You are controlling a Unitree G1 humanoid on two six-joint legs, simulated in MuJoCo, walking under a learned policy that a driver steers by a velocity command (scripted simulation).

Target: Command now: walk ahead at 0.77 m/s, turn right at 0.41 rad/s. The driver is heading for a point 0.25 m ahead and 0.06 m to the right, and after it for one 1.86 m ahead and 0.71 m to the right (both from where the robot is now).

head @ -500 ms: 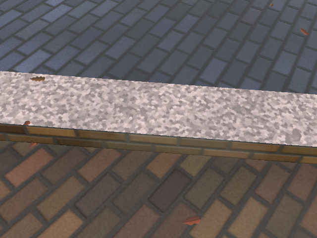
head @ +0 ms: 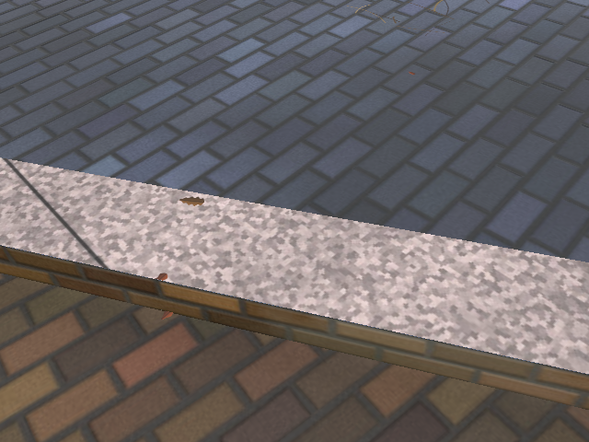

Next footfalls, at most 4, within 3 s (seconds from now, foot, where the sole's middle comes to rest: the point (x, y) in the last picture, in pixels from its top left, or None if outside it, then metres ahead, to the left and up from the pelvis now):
0.02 right None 0.05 -0.10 -0.78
0.42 left None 0.37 -0.01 -0.78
0.86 right None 0.20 -0.19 -0.78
1.36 left None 0.31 0.03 -0.78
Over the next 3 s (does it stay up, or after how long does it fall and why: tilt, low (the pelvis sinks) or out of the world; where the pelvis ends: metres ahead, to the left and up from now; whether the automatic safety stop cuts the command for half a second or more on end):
stays up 0.72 -0.45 0.01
